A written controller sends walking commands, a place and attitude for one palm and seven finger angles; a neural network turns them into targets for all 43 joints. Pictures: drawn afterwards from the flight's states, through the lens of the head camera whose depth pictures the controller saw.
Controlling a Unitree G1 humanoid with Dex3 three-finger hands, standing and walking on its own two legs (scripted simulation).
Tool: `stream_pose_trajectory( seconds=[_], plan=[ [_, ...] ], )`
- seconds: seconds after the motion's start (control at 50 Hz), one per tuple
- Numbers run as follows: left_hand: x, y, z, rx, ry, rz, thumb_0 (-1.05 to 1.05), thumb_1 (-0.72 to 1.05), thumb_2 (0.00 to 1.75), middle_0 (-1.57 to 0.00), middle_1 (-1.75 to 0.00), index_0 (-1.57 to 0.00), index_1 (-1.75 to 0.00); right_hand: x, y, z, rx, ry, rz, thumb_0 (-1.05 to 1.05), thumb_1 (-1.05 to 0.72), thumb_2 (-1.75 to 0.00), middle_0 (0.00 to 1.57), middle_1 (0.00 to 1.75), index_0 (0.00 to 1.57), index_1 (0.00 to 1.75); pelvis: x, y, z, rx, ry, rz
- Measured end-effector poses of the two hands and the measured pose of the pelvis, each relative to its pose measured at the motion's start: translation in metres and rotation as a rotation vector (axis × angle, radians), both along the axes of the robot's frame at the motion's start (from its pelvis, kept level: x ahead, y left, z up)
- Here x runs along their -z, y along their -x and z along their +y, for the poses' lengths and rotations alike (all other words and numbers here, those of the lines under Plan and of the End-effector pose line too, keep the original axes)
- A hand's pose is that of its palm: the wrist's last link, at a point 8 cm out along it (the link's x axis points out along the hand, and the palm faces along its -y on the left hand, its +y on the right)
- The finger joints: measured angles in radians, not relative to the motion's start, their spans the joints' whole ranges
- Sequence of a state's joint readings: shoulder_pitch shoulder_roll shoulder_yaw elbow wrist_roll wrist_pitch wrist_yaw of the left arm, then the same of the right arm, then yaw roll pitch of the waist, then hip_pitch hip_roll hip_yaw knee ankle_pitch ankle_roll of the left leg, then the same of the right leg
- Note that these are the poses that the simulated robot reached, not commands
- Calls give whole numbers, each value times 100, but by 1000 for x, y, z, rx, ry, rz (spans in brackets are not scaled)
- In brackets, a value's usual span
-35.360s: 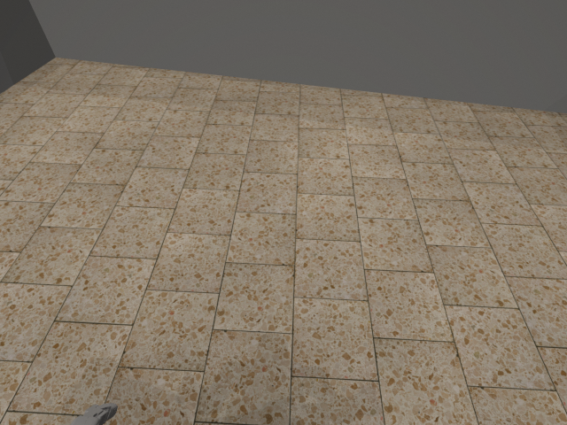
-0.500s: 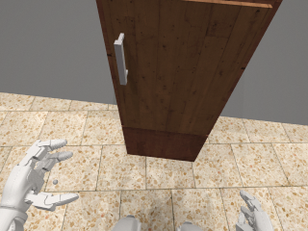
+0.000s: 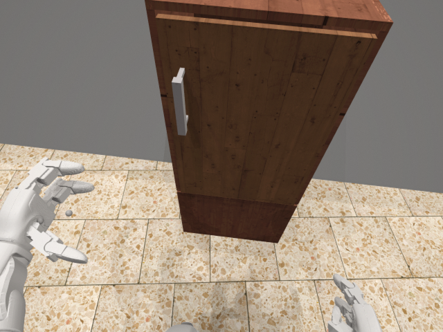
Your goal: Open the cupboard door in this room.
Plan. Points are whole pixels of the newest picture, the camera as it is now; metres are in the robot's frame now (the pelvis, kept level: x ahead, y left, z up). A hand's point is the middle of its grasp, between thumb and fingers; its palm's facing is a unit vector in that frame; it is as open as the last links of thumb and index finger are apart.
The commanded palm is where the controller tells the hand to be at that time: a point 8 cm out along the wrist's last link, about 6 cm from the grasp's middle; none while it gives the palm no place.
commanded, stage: raise the hand with hooked fingers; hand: left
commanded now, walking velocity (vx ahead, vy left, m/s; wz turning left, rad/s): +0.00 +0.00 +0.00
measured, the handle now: (182, 103) +0.57 +0.14 +0.08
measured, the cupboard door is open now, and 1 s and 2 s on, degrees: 0 0 0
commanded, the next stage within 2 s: move the hooked fingers beside the handle in 0.58 s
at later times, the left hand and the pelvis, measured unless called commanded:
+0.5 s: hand (77, 199) +0.30 +0.26 +0.09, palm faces -0.02 -1.00 -0.04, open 14.0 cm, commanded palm +0.27 +0.31 +0.10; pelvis +0.01 +0.00 +0.01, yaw -1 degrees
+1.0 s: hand (102, 179) +0.34 +0.24 +0.09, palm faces -0.05 -1.00 -0.02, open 14.0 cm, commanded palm +0.31 +0.29 +0.09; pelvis +0.00 -0.01 +0.01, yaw +0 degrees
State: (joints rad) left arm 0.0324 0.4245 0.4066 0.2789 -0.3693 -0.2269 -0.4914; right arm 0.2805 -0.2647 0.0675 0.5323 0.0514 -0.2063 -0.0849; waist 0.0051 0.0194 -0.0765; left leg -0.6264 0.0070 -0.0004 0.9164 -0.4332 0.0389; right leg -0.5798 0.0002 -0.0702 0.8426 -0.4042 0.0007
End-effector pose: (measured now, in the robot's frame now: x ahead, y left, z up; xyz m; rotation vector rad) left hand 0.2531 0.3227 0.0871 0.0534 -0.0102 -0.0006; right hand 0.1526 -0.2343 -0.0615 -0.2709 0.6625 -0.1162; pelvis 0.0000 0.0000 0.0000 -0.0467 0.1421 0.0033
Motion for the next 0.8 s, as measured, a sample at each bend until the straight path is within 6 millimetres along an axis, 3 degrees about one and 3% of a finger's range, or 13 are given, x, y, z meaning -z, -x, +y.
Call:
stream_pose_trajectory(
  seconds=[0.08, 0.2, 0.38, 0.58, 0.7, 0.8],
  plan=[
    [-9, -14, 8, -1, 7, 2, -1, -49, 31, -30, -120, -30, -119, 1, 5, -5, 17, 5, 24, 1, -90, -90, 20, 30, 20, 30, -3, -2, -1, -1, -1, -2],
    [-6, -26, 6, 37, 28, 68, -1, -50, 30, -30, -120, -29, -120, -3, 9, -15, 46, 13, 34, 1, -90, -90, 20, 30, 20, 30, -7, -5, 0, 9, -6, 4],
    [1, -26, -3, 16, 38, 33, -1, -50, 30, -30, -120, -29, -120, -7, 9, -22, 49, 28, 45, 1, -90, -90, 20, 30, 20, 30, -7, -7, -3, 16, -12, 6],
    [-9, -24, -4, 22, 17, 23, -1, -50, 30, -30, -120, -30, -120, -4, 2, -17, 44, 1, 31, 1, -90, -90, 20, 30, 20, 30, -8, -8, -6, 12, -12, -2],
    [-5, -23, -4, 13, 30, 52, -1, -50, 30, -30, -120, -30, -120, -2, 1, -17, 37, -9, 33, 1, -90, -90, 20, 30, 20, 30, -8, -6, -8, 11, -15, 0],
    [-2, -26, -14, 26, 29, 43, -1, -50, 30, -30, -120, -29, -120, 0, 4, -20, 32, 3, 44, 1, -90, -90, 20, 30, 20, 30, -7, -3, -9, 3, -15, -1]
  ],
)
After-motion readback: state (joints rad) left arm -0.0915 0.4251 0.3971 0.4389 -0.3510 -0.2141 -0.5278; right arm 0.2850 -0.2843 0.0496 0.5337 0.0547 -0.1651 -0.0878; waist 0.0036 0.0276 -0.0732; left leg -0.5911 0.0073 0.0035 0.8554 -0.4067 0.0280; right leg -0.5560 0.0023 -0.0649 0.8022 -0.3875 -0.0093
